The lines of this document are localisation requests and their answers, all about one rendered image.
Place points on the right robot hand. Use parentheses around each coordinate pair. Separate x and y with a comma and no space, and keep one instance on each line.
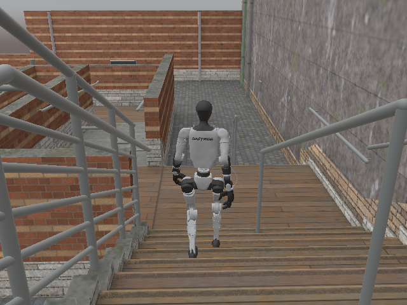
(230,195)

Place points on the left robot upper arm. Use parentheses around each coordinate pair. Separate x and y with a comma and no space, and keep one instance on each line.
(181,142)

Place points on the robot left forearm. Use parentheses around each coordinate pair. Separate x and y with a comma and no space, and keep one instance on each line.
(176,166)

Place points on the robot right forearm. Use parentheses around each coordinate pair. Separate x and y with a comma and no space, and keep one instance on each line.
(227,176)

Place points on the robot left foot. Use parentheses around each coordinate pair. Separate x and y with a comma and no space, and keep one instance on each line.
(192,255)

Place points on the left robot shin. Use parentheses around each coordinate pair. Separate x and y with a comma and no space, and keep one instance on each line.
(192,231)

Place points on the left robot hand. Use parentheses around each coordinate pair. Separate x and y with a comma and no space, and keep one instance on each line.
(175,178)

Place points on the right robot upper arm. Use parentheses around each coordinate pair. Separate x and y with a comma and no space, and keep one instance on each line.
(224,145)

